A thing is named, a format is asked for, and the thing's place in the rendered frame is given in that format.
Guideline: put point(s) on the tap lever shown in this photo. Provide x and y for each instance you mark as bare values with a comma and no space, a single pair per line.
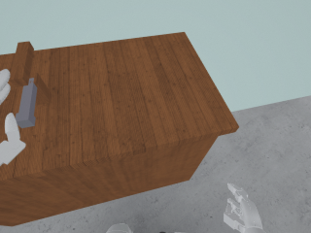
25,116

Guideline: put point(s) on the right robot hand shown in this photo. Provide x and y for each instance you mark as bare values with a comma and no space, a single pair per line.
243,216

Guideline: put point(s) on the left robot hand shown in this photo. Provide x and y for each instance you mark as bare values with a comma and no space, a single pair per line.
11,148

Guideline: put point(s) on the counter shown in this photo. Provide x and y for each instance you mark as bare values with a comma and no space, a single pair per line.
112,119

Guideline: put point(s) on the left robot thigh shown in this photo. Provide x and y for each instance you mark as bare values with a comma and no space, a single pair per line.
119,228

